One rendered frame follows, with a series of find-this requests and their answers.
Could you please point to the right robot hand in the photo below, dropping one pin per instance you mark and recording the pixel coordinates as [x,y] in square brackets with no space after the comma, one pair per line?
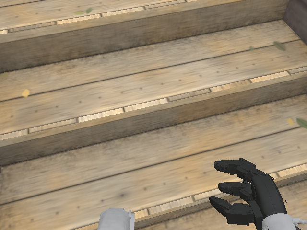
[257,189]

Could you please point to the left robot thigh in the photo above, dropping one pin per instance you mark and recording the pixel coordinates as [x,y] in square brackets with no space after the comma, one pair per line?
[117,219]

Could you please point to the right robot forearm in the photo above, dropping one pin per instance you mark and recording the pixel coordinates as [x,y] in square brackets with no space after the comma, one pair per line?
[279,221]

